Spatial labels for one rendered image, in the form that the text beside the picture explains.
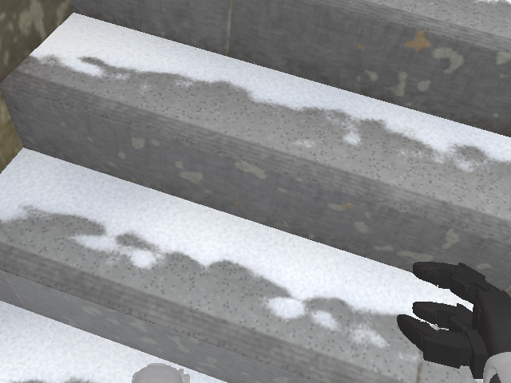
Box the left robot thigh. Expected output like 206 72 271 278
133 365 190 383

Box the right robot hand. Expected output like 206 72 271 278
397 262 511 379

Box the robot right forearm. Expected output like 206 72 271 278
483 352 511 383

